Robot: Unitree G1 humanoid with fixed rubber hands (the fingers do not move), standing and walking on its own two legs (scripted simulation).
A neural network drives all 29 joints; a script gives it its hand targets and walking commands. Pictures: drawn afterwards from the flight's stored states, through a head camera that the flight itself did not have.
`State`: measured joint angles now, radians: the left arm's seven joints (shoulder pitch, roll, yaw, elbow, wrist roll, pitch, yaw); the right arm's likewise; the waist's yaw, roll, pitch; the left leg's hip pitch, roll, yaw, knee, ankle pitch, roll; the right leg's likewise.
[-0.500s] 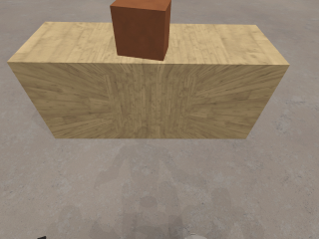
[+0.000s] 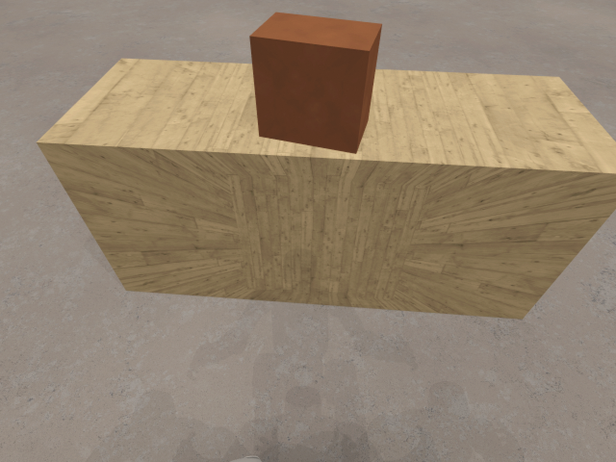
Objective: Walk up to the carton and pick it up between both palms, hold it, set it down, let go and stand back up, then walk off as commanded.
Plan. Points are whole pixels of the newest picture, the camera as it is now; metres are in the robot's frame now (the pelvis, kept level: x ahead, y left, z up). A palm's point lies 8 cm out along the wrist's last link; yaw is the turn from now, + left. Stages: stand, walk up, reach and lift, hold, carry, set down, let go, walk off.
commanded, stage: walk up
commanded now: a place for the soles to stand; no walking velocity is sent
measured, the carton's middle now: (316, 83) +0.94 +0.05 +0.05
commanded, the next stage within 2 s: none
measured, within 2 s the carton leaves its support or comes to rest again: neither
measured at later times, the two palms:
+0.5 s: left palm (55, 420) +0.19 +0.37 -0.08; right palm (543, 385) +0.29 -0.32 -0.08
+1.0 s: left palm (141, 318) +0.36 +0.32 -0.09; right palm (543, 398) +0.27 -0.32 -0.09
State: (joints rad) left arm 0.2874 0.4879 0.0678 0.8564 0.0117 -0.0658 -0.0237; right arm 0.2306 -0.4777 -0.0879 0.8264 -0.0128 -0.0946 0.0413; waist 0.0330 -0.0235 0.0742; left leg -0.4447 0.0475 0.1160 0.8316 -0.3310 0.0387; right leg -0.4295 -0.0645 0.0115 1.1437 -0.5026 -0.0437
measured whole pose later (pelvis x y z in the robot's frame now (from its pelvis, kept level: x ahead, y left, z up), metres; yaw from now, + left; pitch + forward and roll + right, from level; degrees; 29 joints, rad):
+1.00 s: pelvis +0.21 +0.01 +0.01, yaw -4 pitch -3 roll -1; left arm 0.09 0.41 0.03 0.94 0.01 -0.02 0.00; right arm 0.14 -0.42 -0.03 0.98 0.00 -0.04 0.00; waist -0.02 0.00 0.10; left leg -0.38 0.07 0.09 0.84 -0.41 0.01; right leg -0.42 -0.04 -0.04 0.80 -0.33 0.01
